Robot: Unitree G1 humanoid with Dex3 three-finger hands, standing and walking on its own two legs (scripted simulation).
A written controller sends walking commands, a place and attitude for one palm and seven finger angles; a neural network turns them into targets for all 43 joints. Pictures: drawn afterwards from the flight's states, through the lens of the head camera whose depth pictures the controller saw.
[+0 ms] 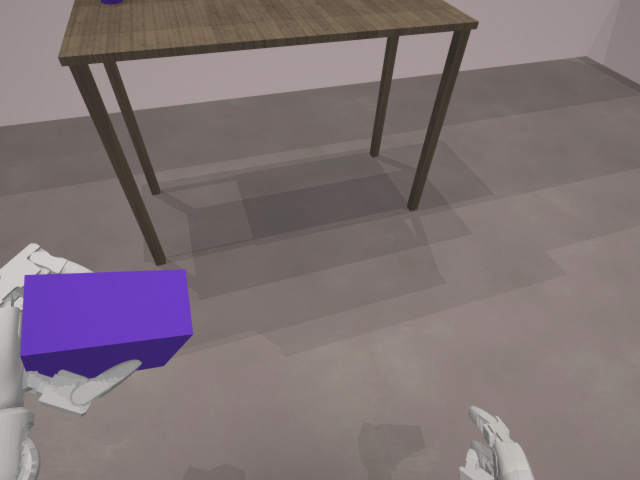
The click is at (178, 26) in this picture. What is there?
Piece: table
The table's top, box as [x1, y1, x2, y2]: [58, 0, 478, 65]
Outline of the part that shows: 58,58 62,65 72,65 476,28 478,21 442,0 123,0 117,4 103,4 100,0 75,0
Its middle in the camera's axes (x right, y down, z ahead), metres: -0.15 -0.74 +1.26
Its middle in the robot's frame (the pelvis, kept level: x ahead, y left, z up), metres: +1.44 +0.23 +0.05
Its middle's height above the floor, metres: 0.82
